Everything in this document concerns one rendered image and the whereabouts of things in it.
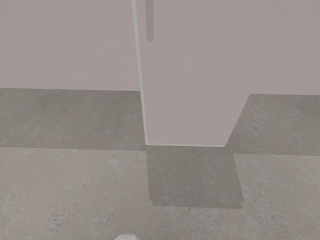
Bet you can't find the fridge door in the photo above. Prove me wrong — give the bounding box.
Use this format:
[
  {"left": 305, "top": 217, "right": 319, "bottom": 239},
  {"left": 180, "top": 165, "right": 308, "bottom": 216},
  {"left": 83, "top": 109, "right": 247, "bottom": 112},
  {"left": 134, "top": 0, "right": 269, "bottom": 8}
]
[{"left": 135, "top": 0, "right": 295, "bottom": 146}]

